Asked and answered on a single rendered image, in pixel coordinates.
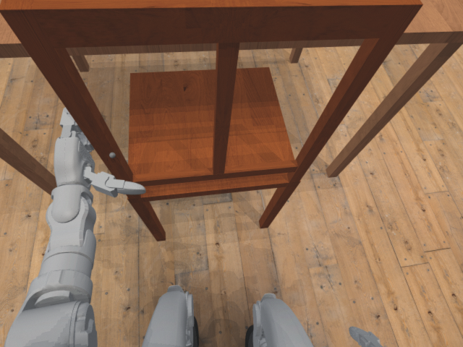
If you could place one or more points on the robot right hand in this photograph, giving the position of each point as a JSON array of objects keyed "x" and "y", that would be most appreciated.
[{"x": 364, "y": 339}]

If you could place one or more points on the left robot forearm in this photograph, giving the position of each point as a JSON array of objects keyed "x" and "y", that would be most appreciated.
[{"x": 68, "y": 261}]

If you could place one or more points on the robot left hand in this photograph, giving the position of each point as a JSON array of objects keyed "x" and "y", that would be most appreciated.
[{"x": 72, "y": 154}]

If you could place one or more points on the robot right thigh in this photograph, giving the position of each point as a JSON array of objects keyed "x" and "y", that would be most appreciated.
[{"x": 277, "y": 323}]

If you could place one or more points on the table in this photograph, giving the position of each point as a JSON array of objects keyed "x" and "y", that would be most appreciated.
[{"x": 438, "y": 22}]

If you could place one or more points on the chair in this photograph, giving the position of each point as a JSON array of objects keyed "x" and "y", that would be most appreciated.
[{"x": 204, "y": 132}]

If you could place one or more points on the robot left upper arm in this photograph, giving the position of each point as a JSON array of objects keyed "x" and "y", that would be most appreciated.
[{"x": 70, "y": 324}]

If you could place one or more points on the robot right shin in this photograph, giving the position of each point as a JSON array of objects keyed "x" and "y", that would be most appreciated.
[{"x": 256, "y": 342}]

